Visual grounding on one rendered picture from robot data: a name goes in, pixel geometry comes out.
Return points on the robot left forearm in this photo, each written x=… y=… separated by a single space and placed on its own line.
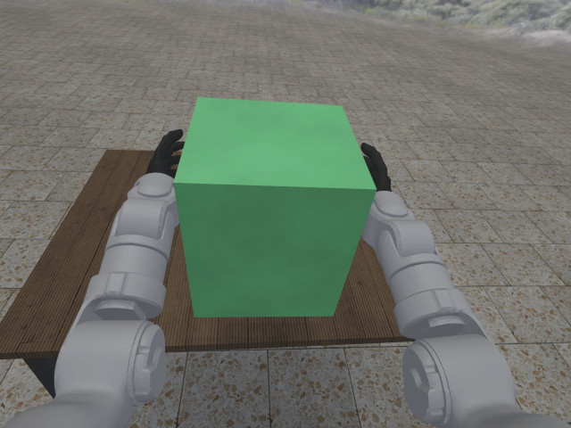
x=129 y=285

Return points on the carton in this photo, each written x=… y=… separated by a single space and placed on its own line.
x=272 y=200

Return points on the right robot hand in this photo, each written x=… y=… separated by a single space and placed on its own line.
x=376 y=167

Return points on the left robot hand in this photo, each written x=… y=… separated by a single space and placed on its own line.
x=162 y=160

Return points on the robot left upper arm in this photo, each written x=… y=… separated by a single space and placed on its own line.
x=108 y=368

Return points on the robot right upper arm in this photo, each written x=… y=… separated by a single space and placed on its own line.
x=462 y=381

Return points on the robot right forearm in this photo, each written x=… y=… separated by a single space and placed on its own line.
x=426 y=302

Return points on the table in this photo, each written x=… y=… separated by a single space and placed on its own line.
x=39 y=319

